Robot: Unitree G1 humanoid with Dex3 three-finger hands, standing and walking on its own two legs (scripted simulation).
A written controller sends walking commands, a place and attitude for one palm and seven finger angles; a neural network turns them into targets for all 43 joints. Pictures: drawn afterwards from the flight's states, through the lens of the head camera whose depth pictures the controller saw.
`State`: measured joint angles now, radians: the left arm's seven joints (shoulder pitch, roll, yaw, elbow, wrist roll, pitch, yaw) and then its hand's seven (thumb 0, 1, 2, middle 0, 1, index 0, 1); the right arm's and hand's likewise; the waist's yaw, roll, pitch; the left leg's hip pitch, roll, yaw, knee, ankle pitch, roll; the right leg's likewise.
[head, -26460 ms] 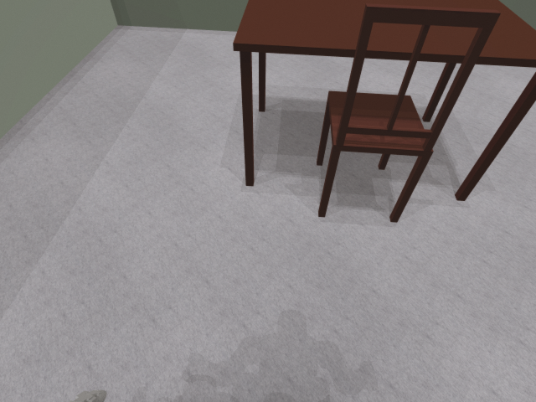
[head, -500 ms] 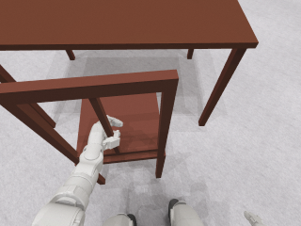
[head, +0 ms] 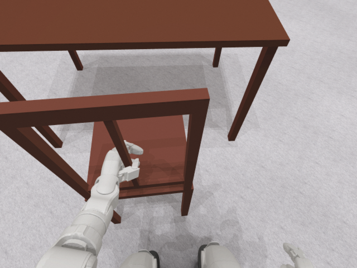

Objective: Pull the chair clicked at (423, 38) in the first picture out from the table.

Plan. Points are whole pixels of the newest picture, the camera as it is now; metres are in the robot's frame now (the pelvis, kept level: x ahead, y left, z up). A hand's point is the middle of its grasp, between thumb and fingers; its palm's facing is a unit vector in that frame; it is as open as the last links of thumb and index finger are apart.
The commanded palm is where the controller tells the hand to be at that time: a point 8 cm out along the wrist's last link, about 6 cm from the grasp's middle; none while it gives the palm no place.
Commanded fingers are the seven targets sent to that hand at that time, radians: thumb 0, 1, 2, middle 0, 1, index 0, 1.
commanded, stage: step backward, pulling the chair out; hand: left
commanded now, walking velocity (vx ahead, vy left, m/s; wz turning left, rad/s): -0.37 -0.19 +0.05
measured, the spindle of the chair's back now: (126, 158) +0.37 +0.14 -0.04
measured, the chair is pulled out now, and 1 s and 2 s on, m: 0.28 0.55 0.66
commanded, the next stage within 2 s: stop walking, hand still on the chair in 0.82 s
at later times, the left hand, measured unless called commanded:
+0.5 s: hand (128, 211) +0.24 +0.12 -0.06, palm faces -0.02 -0.98 -0.20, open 5.0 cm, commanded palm +0.23 +0.17 -0.06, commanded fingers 0.00 0.90 0.90 -0.50 -1.45 -0.50 -1.45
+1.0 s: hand out of the picture +0.08 +0.12 -0.06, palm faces -0.01 -0.98 -0.20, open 5.0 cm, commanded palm +0.07 +0.16 -0.04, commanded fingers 0.00 0.90 0.90 -0.50 -1.45 -0.50 -1.45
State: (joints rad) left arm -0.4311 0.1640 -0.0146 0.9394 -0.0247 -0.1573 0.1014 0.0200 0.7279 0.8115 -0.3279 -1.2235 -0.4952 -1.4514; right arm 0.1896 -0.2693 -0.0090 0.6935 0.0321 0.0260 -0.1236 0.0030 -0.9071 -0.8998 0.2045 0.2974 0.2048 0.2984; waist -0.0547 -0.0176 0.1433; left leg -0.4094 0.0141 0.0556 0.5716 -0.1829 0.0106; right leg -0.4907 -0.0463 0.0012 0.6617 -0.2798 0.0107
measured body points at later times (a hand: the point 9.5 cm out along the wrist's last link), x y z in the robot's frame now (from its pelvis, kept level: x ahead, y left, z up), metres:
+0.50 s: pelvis -0.11 -0.01 +0.00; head -0.03 -0.01 +0.45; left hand +0.24 +0.17 -0.05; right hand -0.01 -0.28 -0.12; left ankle -0.05 +0.13 -0.73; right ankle -0.07 -0.14 -0.71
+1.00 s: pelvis -0.24 -0.02 +0.01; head -0.19 -0.03 +0.45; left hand +0.08 +0.17 -0.04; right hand -0.15 -0.27 -0.12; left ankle -0.19 +0.12 -0.73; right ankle -0.21 -0.14 -0.72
